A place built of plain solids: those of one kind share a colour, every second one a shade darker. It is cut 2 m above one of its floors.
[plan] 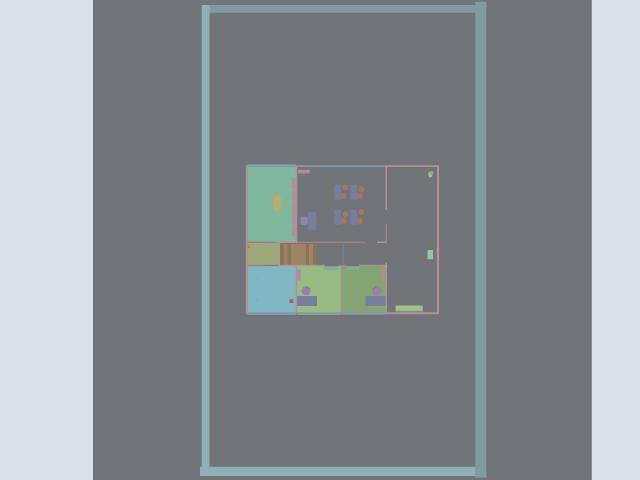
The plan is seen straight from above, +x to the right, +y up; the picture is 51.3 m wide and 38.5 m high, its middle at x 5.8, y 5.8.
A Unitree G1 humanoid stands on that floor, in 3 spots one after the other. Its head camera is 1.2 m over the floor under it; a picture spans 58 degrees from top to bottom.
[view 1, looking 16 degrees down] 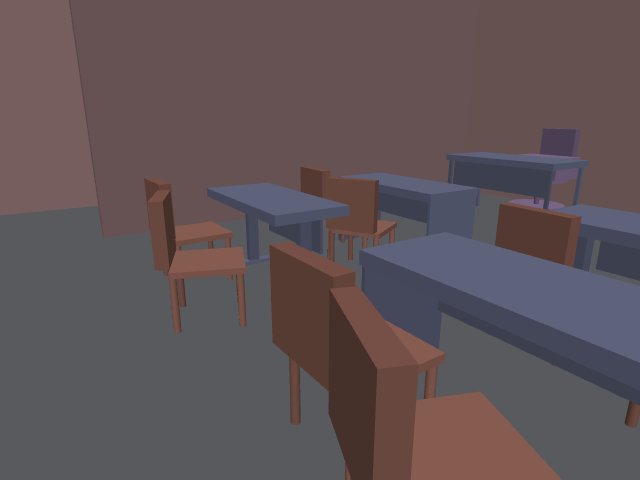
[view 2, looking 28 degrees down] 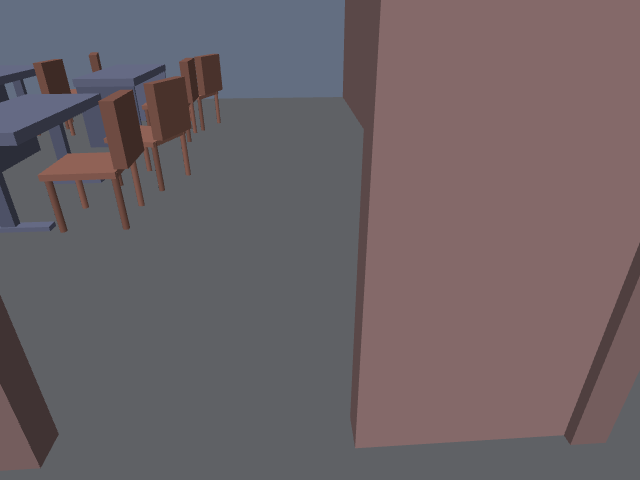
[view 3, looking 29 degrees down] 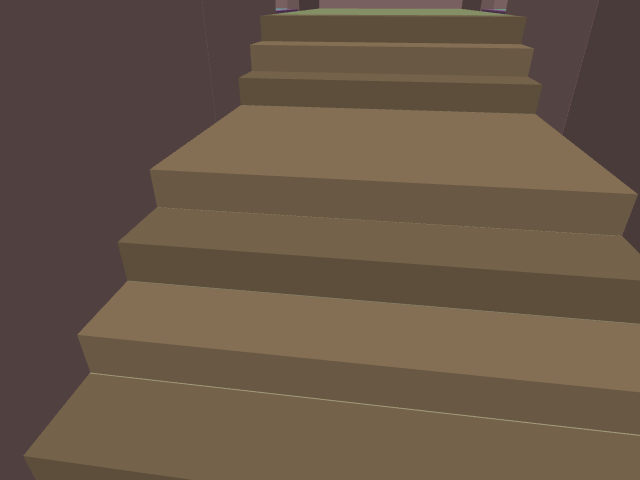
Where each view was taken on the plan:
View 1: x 9.91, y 10.45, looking -123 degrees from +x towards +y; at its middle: desk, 3.01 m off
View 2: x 10.21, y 4.69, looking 86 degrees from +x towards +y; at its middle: ground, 2.56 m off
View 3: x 6.13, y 4.69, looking -172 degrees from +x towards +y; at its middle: split_steps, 1.50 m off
